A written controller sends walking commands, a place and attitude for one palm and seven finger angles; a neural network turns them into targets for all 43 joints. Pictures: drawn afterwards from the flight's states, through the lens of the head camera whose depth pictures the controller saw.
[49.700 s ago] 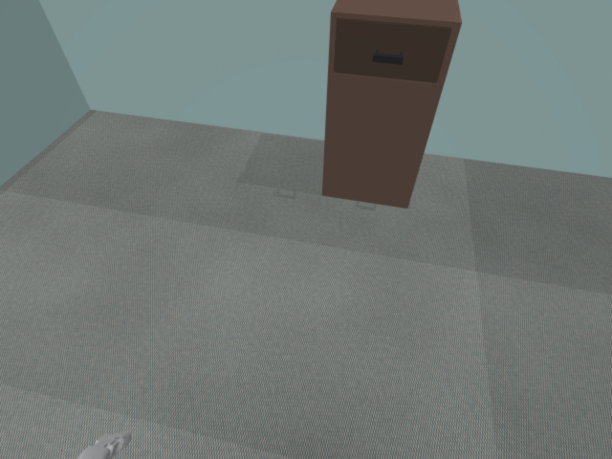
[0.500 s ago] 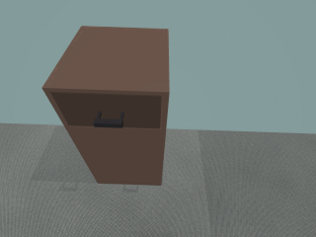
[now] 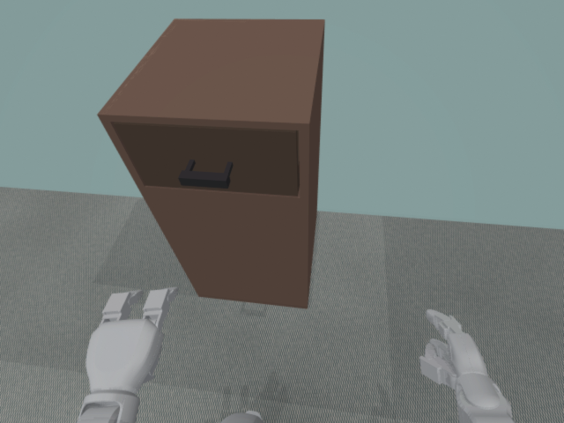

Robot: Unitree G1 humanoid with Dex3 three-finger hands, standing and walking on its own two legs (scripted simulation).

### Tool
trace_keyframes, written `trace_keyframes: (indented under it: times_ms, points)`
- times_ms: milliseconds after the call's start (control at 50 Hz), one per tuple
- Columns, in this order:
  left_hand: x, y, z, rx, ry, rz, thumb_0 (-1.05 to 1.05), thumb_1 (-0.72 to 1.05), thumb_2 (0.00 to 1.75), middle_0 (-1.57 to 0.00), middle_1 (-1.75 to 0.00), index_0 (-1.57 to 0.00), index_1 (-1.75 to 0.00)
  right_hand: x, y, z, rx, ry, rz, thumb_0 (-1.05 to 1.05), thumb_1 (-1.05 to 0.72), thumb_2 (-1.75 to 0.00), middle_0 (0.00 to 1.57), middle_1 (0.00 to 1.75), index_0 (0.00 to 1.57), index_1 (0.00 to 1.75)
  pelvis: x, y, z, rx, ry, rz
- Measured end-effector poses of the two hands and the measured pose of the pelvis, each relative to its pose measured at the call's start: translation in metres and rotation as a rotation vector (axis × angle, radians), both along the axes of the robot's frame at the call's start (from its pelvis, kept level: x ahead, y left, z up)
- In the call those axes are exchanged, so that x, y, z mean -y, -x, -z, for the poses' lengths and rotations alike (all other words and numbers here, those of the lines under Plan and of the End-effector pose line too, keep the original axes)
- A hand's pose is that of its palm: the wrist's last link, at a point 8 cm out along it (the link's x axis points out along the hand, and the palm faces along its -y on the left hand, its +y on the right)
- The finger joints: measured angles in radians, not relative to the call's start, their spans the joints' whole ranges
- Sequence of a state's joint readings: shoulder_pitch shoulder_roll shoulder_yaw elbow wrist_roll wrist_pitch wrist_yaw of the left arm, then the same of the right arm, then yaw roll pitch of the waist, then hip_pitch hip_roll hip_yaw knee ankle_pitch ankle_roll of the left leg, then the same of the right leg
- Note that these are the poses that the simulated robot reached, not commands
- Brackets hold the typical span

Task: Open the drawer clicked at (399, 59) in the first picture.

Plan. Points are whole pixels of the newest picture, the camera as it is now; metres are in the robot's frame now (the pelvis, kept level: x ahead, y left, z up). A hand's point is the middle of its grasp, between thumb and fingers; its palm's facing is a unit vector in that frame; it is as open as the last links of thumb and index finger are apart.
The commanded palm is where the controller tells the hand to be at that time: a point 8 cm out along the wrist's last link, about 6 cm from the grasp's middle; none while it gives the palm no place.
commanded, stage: raise the hand with hooked fingers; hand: left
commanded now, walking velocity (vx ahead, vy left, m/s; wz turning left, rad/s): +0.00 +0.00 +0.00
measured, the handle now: (207, 172) +0.55 +0.26 -0.02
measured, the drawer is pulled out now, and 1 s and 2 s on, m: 0.00 0.00 0.00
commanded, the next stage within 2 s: move the hooked fingers above the handle in 1.34 s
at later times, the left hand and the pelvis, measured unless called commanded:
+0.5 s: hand (166, 248) +0.32 +0.23 +0.06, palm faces +0.12 -0.10 -0.99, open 12.3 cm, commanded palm +0.29 +0.25 +0.11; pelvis +0.04 +0.03 +0.02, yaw -6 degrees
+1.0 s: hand (118, 183) +0.38 +0.31 +0.12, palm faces +0.08 -0.08 -0.99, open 13.8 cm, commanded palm +0.34 +0.31 +0.17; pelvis +0.04 +0.09 +0.04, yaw -4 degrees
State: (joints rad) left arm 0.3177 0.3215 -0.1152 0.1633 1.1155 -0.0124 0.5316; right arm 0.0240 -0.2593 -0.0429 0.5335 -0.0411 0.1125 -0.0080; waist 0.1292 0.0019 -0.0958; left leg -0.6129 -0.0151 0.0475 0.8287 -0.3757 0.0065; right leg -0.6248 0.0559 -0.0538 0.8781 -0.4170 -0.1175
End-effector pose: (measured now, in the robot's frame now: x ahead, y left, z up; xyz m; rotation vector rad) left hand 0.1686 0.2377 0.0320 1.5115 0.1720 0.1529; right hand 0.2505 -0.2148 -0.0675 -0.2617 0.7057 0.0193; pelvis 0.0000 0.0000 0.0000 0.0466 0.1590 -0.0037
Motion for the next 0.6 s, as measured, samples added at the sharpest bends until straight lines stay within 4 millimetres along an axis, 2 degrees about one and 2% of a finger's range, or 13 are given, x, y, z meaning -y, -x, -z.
trace_keyframes:
  times_ms: [60, 100, 180, 240, 340, 440, 520, 600]
  points:
    - [-0.014, -0.018, -0.02, 0.075, -0.011, -0.039, 0.0, 0.35, 0.67, -0.27, -0.64, -0.26, -0.65, -0.011, -0.002, 0.01, -0.003, -0.031, -0.009, 0.01, -0.91, -0.9, 0.2, 0.3, 0.2, 0.3, 0.004, 0.0, 0.002, 0.004, 0.009, -0.021]
    - [-0.015, -0.037, -0.033, 0.109, -0.008, -0.043, 0.0, 0.31, 0.65, -0.27, -0.67, -0.27, -0.68, -0.018, 0.002, 0.015, -0.016, -0.052, -0.012, 0.01, -0.91, -0.9, 0.2, 0.3, 0.2, 0.3, 0.006, -0.001, 0.001, 0.004, 0.01, -0.027]
    - [-0.004, -0.077, -0.049, 0.086, 0.021, -0.022, 0.0, 0.22, 0.61, -0.27, -0.73, -0.27, -0.73, -0.022, 0.02, 0.02, -0.078, -0.086, 0.01, 0.01, -0.91, -0.9, 0.2, 0.3, 0.2, 0.3, 0.006, -0.008, -0.007, 0.004, 0.005, -0.016]
    - [0.006, -0.095, -0.051, 0.015, 0.049, 0.014, 0.0, 0.15, 0.58, -0.27, -0.78, -0.27, -0.78, -0.015, 0.037, 0.021, -0.13, -0.093, 0.059, 0.01, -0.91, -0.9, 0.2, 0.3, 0.2, 0.3, 0.003, -0.015, -0.014, 0.005, -0.004, 0.032]
    - [0.015, -0.107, -0.05, -0.057, 0.068, 0.113, 0.0, 0.04, 0.54, -0.28, -0.85, -0.28, -0.85, 0.011, 0.062, 0.019, -0.166, -0.052, 0.174, 0.02, -0.91, -0.9, 0.2, 0.3, 0.2, 0.3, -0.006, -0.027, -0.02, 0.006, -0.005, 0.109]
    - [0.012, -0.116, -0.065, 0.062, 0.056, 0.182, 0.0, -0.08, 0.49, -0.29, -0.92, -0.29, -0.93, 0.031, 0.075, 0.02, -0.19, 0.016, 0.254, 0.02, -0.91, -0.9, 0.2, 0.3, 0.2, 0.3, -0.02, -0.034, -0.02, -0.005, 0.008, 0.114]
    - [-0.006, -0.129, -0.079, 0.156, 0.031, 0.126, 0.0, -0.17, 0.45, -0.3, -0.98, -0.3, -0.99, 0.03, 0.073, 0.018, -0.199, 0.024, 0.284, 0.02, -0.91, -0.9, 0.2, 0.3, 0.2, 0.3, -0.032, -0.037, -0.02, -0.005, 0.015, 0.11]
    - [-0.022, -0.143, -0.089, 0.158, 0.033, 0.051, 0.0, -0.26, 0.41, -0.3, -1.04, -0.3, -1.05, 0.013, 0.061, 0.011, -0.171, -0.004, 0.292, 0.02, -0.91, -0.9, 0.19, 0.3, 0.2, 0.3, -0.045, -0.039, -0.024, 0.019, 0.027, 0.107]
